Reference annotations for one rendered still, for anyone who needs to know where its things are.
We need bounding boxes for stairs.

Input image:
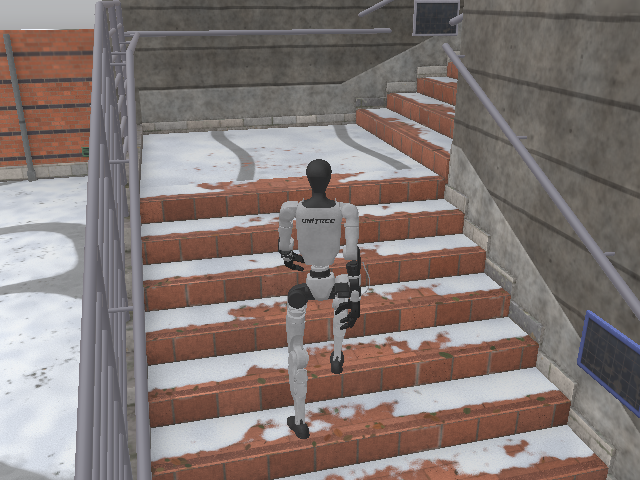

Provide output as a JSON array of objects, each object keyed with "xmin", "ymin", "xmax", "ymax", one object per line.
[
  {"xmin": 356, "ymin": 62, "xmax": 458, "ymax": 185},
  {"xmin": 140, "ymin": 179, "xmax": 609, "ymax": 480}
]

